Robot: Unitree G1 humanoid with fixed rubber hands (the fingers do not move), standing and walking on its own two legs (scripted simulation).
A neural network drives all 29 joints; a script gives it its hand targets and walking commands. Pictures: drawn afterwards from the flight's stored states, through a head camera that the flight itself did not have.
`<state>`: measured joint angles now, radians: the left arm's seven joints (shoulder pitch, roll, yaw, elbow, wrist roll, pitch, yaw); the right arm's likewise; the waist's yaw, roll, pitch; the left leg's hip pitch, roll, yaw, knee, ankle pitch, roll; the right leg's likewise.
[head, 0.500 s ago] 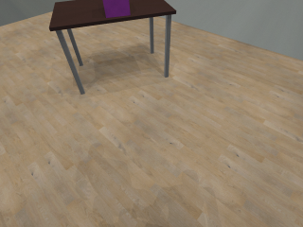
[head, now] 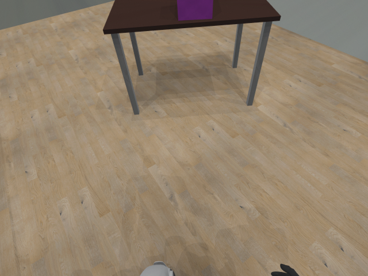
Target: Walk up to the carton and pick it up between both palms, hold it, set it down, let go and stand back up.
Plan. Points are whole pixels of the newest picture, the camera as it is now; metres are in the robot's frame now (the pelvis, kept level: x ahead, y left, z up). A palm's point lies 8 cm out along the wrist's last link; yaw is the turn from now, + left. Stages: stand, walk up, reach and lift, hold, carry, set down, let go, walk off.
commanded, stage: walk up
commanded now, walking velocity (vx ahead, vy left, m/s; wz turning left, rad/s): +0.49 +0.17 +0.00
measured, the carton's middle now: out of the picture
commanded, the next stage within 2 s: none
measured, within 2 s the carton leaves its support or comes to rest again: neither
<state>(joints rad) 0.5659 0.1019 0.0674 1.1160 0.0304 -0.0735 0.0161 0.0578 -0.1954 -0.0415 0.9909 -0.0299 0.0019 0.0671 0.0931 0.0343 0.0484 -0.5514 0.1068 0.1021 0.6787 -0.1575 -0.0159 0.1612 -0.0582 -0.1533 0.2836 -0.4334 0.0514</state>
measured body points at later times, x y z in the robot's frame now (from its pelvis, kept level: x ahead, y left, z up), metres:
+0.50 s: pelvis +0.29 +0.01 +0.00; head +0.31 -0.03 +0.44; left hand +0.49 +0.22 -0.11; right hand +0.14 -0.19 -0.16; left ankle +0.16 +0.13 -0.72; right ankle +0.41 -0.09 -0.73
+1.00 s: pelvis +0.54 +0.02 +0.01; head +0.56 +0.01 +0.46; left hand +0.41 +0.25 -0.12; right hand +0.70 -0.19 -0.13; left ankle +0.68 +0.18 -0.70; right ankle +0.41 -0.09 -0.72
